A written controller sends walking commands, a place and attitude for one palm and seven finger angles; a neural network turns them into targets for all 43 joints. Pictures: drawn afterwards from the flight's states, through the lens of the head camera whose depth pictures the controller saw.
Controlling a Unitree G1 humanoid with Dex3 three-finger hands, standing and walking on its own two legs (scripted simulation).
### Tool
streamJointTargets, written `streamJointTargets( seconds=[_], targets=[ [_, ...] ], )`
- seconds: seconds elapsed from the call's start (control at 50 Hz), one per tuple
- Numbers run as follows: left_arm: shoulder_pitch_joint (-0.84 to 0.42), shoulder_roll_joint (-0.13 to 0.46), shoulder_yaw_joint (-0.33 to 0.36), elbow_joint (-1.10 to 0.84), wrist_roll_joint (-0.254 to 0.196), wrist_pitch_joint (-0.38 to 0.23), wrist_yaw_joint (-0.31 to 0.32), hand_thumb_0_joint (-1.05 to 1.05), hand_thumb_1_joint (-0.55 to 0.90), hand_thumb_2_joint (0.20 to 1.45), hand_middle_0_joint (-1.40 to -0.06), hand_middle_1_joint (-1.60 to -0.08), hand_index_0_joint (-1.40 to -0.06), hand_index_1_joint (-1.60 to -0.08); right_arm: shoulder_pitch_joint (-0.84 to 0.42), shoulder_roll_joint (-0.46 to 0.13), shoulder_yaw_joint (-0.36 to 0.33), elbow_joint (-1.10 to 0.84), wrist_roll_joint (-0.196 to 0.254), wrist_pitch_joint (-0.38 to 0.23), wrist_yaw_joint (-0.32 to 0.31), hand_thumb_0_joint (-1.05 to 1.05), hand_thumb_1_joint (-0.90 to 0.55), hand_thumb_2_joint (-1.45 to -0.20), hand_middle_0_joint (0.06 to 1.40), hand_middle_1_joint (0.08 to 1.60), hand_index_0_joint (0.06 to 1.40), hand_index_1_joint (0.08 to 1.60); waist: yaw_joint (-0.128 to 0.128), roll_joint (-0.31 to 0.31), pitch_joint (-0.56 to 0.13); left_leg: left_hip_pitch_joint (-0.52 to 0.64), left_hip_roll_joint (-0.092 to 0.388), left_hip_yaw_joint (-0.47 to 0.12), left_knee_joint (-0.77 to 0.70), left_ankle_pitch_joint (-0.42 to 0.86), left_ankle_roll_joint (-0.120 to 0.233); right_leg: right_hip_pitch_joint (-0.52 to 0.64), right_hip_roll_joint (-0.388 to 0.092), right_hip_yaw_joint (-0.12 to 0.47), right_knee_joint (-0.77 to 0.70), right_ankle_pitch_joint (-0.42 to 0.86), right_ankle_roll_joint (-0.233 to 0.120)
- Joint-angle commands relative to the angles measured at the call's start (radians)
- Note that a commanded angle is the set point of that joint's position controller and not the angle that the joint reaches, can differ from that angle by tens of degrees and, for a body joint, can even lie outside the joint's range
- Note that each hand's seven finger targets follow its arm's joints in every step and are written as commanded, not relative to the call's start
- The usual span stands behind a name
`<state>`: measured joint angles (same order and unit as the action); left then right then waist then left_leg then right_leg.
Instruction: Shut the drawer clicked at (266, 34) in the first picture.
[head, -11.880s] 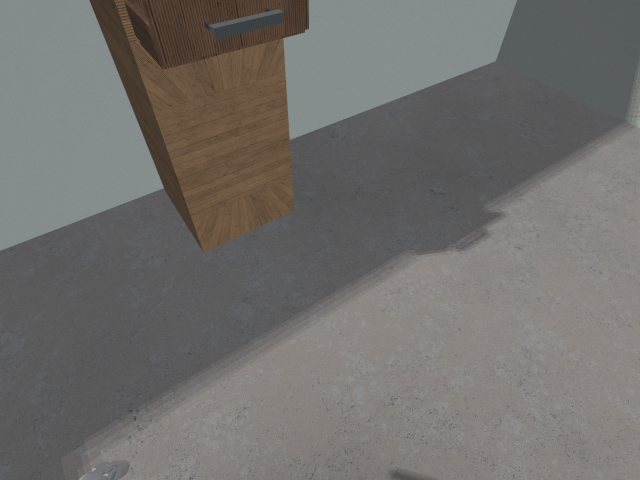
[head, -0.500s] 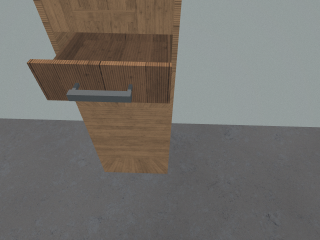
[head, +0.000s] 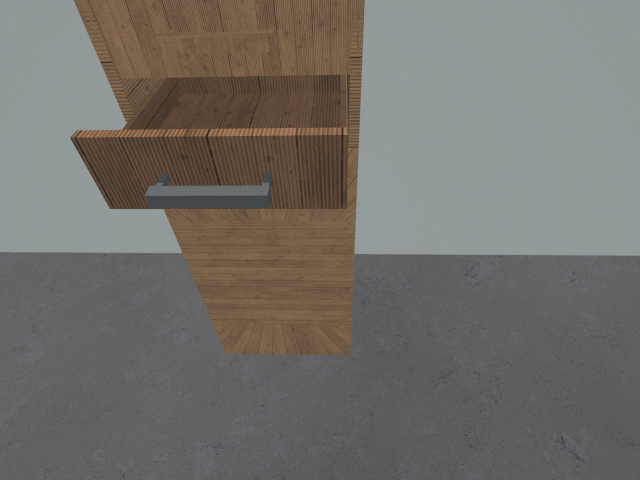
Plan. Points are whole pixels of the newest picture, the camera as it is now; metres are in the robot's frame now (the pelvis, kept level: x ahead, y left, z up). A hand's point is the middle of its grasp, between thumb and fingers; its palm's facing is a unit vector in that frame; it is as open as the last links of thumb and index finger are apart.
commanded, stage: look again from close up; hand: left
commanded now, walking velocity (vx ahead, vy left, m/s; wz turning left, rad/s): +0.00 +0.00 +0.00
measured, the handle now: (212, 187) +0.47 +0.18 +0.14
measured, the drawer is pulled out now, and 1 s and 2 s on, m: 0.19 0.19 0.19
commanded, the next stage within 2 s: shuffle to correct the standing spot in 0.26 s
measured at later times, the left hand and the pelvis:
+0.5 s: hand out of the picture +0.02 +0.15 -0.16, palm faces +0.03 -0.98 -0.22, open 7.3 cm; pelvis +0.02 -0.03 +0.00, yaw +0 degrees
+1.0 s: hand out of the picture +0.06 +0.16 -0.17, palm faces +0.03 -0.97 -0.24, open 7.3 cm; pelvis +0.04 -0.02 +0.00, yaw +0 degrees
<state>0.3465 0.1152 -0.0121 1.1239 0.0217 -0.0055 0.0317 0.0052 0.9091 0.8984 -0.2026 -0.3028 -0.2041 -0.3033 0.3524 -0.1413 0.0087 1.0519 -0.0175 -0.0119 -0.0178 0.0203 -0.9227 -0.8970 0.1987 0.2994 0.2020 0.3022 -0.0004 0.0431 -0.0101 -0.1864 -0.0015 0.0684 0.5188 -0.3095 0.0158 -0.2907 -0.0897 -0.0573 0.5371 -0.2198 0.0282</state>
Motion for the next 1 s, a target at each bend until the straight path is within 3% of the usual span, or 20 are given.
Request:
streamJointTargets(
  seconds=[0.0, 0.12, 0.2, 0.34, 0.38, 0.44, 0.5, 0.52, 0.56, 0.62, 0.66, 0.7, 0.84, 0.96, 0.98],
  targets=[
    [0.032, 0.101, 0.016, -0.040, -0.005, -0.019, 0.001, 0.000, 0.900, 0.900, -0.200, -0.300, -0.200, -0.300, 0.059, -0.082, -0.013, -0.036, 0.002, -0.019, -0.002, 0.000, -0.900, -0.900, 0.200, 0.300, 0.200, 0.300, -0.002, -0.065, 0.154, -0.163, 0.092, -0.115, -0.216, -0.041, 0.023, 0.035, -0.009, 0.063, -0.113, -0.050, -0.058],
    [0.006, 0.118, 0.025, -0.049, -0.011, -0.025, 0.000, 0.000, 0.900, 0.900, -0.200, -0.300, -0.200, -0.300, 0.051, -0.088, -0.007, -0.012, 0.002, -0.030, -0.006, 0.000, -0.900, -0.900, 0.200, 0.300, 0.200, 0.300, 0.002, -0.051, 0.088, -0.083, 0.092, -0.086, -0.189, 0.137, 0.015, 0.093, -0.024, 0.061, -0.109, 0.078, -0.056],
    [-0.008, 0.127, 0.026, -0.046, -0.011, -0.025, 0.000, 0.000, 0.900, 0.900, -0.200, -0.300, -0.200, -0.300, 0.041, -0.085, -0.006, 0.005, 0.001, -0.025, -0.007, 0.000, -0.900, -0.900, 0.200, 0.300, 0.200, 0.300, 0.002, -0.085, 0.082, -0.056, 0.090, -0.075, -0.181, 0.150, 0.009, 0.097, -0.031, 0.065, -0.121, 0.103, -0.059],
    [-0.027, 0.139, 0.030, -0.042, -0.012, -0.026, 0.000, 0.000, 0.900, 0.900, -0.200, -0.300, -0.200, -0.300, 0.028, -0.084, -0.006, 0.031, 0.002, -0.019, -0.007, 0.000, -0.900, -0.900, 0.200, 0.300, 0.200, 0.300, 0.001, -0.068, 0.073, -0.039, 0.089, -0.063, -0.175, 0.151, -0.001, 0.112, -0.037, 0.071, -0.141, 0.119, -0.061],
    [-0.024, 0.145, 0.033, -0.037, -0.009, -0.025, -0.003, 0.000, 0.900, 0.900, -0.200, -0.300, -0.200, -0.300, 0.039, -0.086, -0.006, 0.041, -0.002, -0.015, -0.005, 0.000, -0.900, -0.900, 0.200, 0.300, 0.200, 0.300, 0.002, -0.069, 0.063, -0.042, 0.080, -0.050, -0.160, 0.049, 0.001, 0.113, -0.035, 0.075, -0.144, -0.028, -0.070],
    [-0.013, 0.159, 0.044, -0.045, -0.003, -0.017, -0.009, 0.000, 0.900, 0.900, -0.200, -0.300, -0.200, -0.300, 0.034, -0.076, -0.009, 0.034, -0.009, -0.004, 0.001, 0.000, -0.900, -0.900, 0.200, 0.300, 0.200, 0.300, 0.008, -0.106, 0.133, -0.104, 0.048, -0.022, -0.105, -0.097, 0.004, 0.048, -0.049, 0.132, -0.203, -0.298, -0.094],
    [-0.003, 0.172, 0.057, -0.056, -0.002, -0.017, -0.013, 0.000, 0.900, 0.900, -0.200, -0.300, -0.200, -0.300, 0.055, -0.061, -0.011, 0.031, -0.009, -0.007, 0.004, 0.000, -0.900, -0.900, 0.200, 0.300, 0.200, 0.300, 0.002, -0.139, 0.133, -0.100, 0.035, -0.007, -0.058, -0.101, 0.009, 0.020, -0.065, 0.158, -0.224, -0.369, -0.116],
    [-0.003, 0.167, 0.060, -0.057, -0.003, -0.018, -0.015, 0.000, 0.900, 0.900, -0.200, -0.300, -0.200, -0.300, 0.058, -0.064, -0.011, 0.032, -0.009, -0.011, 0.004, 0.000, -0.900, -0.900, 0.200, 0.300, 0.200, 0.300, 0.001, -0.123, 0.142, -0.100, 0.035, -0.005, -0.051, -0.091, 0.010, 0.007, -0.067, 0.158, -0.216, -0.364, -0.120],
    [-0.013, 0.151, 0.057, -0.059, -0.005, -0.020, -0.015, 0.000, 0.900, 0.900, -0.200, -0.300, -0.200, -0.300, 0.065, -0.054, -0.008, 0.037, -0.007, -0.019, 0.002, 0.000, -0.900, -0.900, 0.200, 0.300, 0.200, 0.300, -0.006, -0.078, 0.140, -0.062, 0.054, -0.024, -0.076, 0.007, 0.009, -0.007, -0.049, 0.125, -0.172, -0.235, -0.112],
    [-0.021, 0.117, 0.049, -0.054, -0.005, -0.026, -0.011, 0.000, 0.900, 0.900, -0.200, -0.300, -0.200, -0.300, 0.072, -0.073, -0.008, 0.053, -0.001, -0.031, -0.010, 0.000, -0.900, -0.900, 0.200, 0.300, 0.200, 0.300, -0.001, 0.026, 0.106, -0.020, 0.114, -0.063, -0.118, 0.241, 0.014, 0.047, -0.007, 0.037, -0.048, 0.072, -0.080],
    [-0.004, 0.111, 0.044, -0.037, -0.010, -0.028, -0.005, 0.000, 0.900, 0.900, -0.200, -0.300, -0.200, -0.300, 0.061, -0.082, -0.009, 0.055, 0.003, -0.036, -0.021, 0.000, -0.900, -0.900, 0.200, 0.300, 0.200, 0.300, 0.006, 0.026, 0.056, 0.013, 0.121, -0.055, -0.098, 0.455, 0.011, 0.109, -0.012, 0.031, -0.019, 0.256, -0.071],
    [-0.005, 0.107, 0.041, -0.028, -0.014, -0.026, 0.002, 0.000, 0.900, 0.900, -0.200, -0.300, -0.200, -0.300, 0.057, -0.075, -0.011, 0.058, 0.007, -0.033, -0.029, 0.000, -0.900, -0.900, 0.200, 0.300, 0.200, 0.300, 0.004, -0.003, 0.049, 0.036, 0.126, -0.057, -0.103, 0.574, 0.005, 0.134, -0.017, 0.031, -0.021, 0.359, -0.065],
    [-0.013, 0.118, 0.048, -0.040, -0.013, -0.010, 0.011, 0.000, 0.900, 0.900, -0.200, -0.300, -0.200, -0.300, 0.026, -0.079, -0.027, 0.047, 0.008, -0.018, -0.035, 0.000, -0.900, -0.900, 0.200, 0.300, 0.200, 0.300, 0.006, -0.026, 0.011, 0.075, 0.134, -0.053, -0.119, 0.559, 0.004, 0.143, -0.025, 0.031, -0.025, 0.380, -0.054],
    [-0.036, 0.122, 0.044, -0.050, -0.009, -0.008, 0.008, 0.000, 0.900, 0.900, -0.200, -0.300, -0.200, -0.300, -0.001, -0.068, -0.026, 0.051, 0.004, -0.012, -0.028, 0.000, -0.900, -0.900, 0.200, 0.300, 0.200, 0.300, 0.007, -0.065, 0.030, 0.036, 0.119, -0.057, -0.148, 0.346, 0.000, 0.141, -0.031, 0.048, -0.074, 0.304, -0.057],
    [0.067, 0.187, 0.052, -0.014, -0.006, -0.020, 0.045, 0.000, 0.900, 0.900, -0.200, -0.300, -0.200, -0.300, -0.103, -0.157, -0.055, -0.024, 0.020, -0.014, -0.015, 0.000, -0.900, -0.900, 0.200, 0.300, 0.200, 0.300, 0.047, -0.209, 0.014, -0.052, 0.133, -0.014, 0.104, 0.325, -0.029, 0.168, -0.087, 0.111, -0.077, 0.722, -0.033]
  ],
)
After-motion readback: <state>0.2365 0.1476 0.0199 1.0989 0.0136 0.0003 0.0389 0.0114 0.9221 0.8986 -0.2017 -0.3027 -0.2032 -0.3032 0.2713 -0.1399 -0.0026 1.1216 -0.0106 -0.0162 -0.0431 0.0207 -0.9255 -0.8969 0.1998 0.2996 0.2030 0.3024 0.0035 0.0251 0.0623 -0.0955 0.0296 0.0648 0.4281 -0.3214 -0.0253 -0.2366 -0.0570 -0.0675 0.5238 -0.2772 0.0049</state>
